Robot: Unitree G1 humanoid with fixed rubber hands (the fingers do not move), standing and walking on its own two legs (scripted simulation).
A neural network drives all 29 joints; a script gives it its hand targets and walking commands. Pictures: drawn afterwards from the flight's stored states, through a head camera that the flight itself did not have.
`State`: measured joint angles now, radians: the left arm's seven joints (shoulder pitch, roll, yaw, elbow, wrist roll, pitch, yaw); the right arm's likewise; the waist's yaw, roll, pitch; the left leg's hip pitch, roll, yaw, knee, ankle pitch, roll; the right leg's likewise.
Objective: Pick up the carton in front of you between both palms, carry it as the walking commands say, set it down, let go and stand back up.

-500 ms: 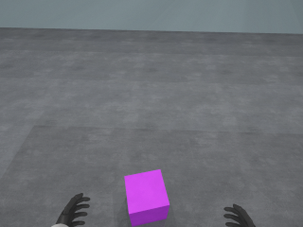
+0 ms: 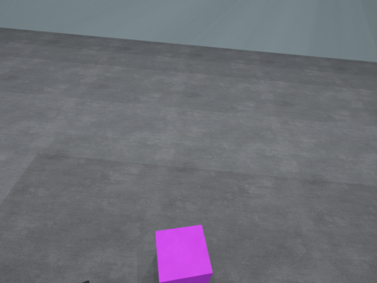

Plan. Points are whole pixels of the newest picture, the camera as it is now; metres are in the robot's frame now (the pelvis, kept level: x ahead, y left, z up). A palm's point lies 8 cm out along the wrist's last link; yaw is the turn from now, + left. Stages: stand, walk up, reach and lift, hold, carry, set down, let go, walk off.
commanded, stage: stand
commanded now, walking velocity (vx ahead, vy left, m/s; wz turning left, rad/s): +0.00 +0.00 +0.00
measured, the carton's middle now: (181, 261) +0.41 +0.01 -0.64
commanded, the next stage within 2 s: none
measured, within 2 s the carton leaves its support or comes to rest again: neither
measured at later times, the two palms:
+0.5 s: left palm out of the picture +0.04 +0.28 -0.13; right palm out of the picture +0.07 -0.23 -0.11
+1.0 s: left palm out of the picture -0.05 +0.26 -0.14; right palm out of the picture -0.01 -0.21 -0.12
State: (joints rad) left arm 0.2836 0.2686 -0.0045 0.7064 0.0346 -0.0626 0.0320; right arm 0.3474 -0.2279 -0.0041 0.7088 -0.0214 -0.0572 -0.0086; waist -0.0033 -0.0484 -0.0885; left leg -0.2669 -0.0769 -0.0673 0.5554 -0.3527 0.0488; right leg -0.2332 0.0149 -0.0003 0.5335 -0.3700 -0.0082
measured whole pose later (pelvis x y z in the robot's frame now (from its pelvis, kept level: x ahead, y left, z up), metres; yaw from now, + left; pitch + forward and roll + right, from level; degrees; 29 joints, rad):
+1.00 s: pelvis -0.01 +0.02 +0.00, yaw +2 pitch -1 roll -1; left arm 0.35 0.22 -0.03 1.09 0.02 0.02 0.05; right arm 0.39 -0.18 0.03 0.98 -0.01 -0.01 -0.04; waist 0.01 -0.03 0.00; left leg -0.16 -0.12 -0.10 0.50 -0.31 0.08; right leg -0.11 -0.03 -0.03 0.46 -0.34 0.02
